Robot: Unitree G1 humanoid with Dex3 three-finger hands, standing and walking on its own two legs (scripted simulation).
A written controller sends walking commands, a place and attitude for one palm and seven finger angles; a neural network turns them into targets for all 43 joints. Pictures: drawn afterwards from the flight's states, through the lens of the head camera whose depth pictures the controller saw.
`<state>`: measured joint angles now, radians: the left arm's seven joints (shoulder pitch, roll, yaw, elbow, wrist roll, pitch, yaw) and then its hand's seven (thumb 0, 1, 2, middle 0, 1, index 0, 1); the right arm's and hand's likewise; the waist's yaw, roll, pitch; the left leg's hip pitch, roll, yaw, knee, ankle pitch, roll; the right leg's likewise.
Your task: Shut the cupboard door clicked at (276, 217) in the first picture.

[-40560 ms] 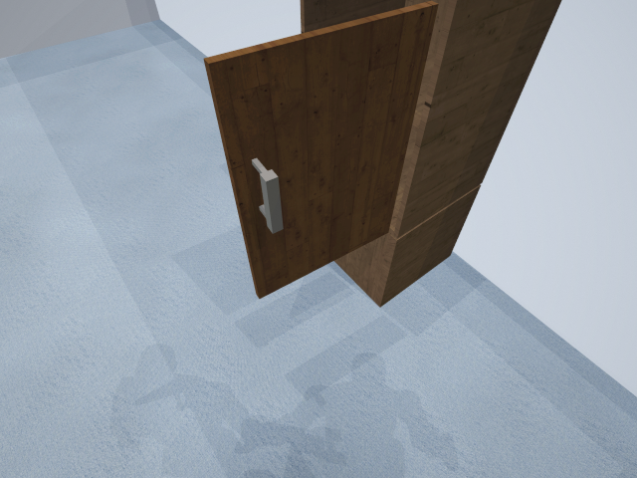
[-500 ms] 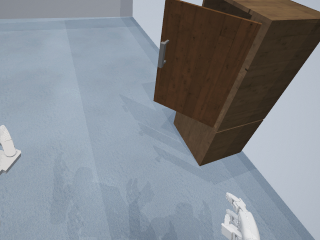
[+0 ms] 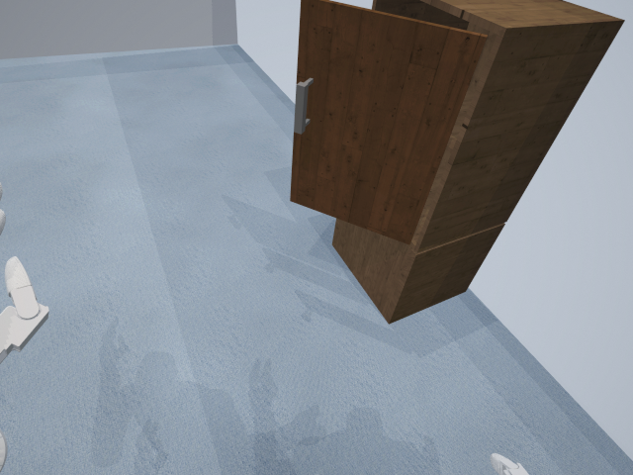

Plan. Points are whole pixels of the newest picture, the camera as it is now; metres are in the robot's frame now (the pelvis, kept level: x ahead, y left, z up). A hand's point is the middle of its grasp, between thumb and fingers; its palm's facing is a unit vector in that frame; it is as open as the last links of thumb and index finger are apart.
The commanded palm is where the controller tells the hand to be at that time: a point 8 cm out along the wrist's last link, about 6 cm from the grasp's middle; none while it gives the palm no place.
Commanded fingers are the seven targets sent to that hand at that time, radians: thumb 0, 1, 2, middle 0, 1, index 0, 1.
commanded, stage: stop stepping back and stand still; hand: left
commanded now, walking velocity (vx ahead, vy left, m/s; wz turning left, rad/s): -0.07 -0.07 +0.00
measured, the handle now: (304, 105) +0.97 +0.06 +0.03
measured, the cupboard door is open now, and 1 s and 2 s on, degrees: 38 38 38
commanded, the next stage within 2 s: let the arm hang, fingers relaxed in 0.16 s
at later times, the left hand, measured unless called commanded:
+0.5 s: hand out of the picture +0.12 +0.17 -0.13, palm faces +0.00 -0.98 -0.20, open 7.4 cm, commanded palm none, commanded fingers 0.00 0.90 0.90 -0.20 -0.30 -0.20 -0.30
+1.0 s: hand out of the picture -0.02 +0.20 -0.15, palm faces +0.02 -0.97 -0.24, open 7.3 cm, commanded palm none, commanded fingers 0.00 0.90 0.90 -0.20 -0.30 -0.20 -0.30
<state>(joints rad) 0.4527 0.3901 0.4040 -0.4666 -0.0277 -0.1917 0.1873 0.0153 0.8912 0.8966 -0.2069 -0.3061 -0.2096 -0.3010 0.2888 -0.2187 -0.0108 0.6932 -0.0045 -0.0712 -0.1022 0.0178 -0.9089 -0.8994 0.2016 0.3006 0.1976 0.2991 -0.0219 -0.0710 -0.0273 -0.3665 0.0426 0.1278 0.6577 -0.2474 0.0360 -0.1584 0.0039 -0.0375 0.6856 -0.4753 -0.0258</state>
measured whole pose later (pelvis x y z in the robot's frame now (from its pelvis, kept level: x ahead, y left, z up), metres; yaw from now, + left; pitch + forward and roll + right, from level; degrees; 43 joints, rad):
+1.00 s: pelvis +0.00 +0.01 +0.02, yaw +0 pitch -3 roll -1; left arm 0.35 0.18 0.00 1.12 0.01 0.02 0.03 0.00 0.92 0.90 -0.19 -0.30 -0.20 -0.30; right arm 0.31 -0.15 0.01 1.11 -0.02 0.04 -0.02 0.01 -0.91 -0.90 0.20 0.30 0.20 0.30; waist -0.01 0.04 0.02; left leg -0.23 0.03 0.13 0.41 -0.14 0.03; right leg -0.08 0.01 -0.05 0.40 -0.27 -0.01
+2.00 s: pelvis +0.02 +0.00 +0.02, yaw -1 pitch -2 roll +0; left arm 0.28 0.18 0.01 1.14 0.01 -0.01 0.03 0.00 0.91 0.90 -0.20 -0.30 -0.20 -0.30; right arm 0.24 -0.20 -0.02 1.13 -0.01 0.01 -0.03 0.01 -0.91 -0.90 0.20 0.30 0.20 0.30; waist -0.01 0.01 0.03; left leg -0.22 0.03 0.14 0.38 -0.14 0.03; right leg -0.07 0.00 -0.04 0.38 -0.27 -0.01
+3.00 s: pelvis +0.03 -0.01 +0.01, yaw +27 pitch +3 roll +0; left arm 0.15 0.22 0.05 0.86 0.03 0.04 0.03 0.00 0.91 0.90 -0.20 -0.30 -0.20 -0.30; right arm 0.20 -0.26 -0.10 0.92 -0.03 0.08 0.00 0.01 -0.91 -0.90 0.20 0.30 0.20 0.30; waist -0.04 0.05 0.07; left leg -0.53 -0.10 -0.11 0.87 -0.40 -0.02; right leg -0.25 -0.02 -0.02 0.52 -0.32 0.00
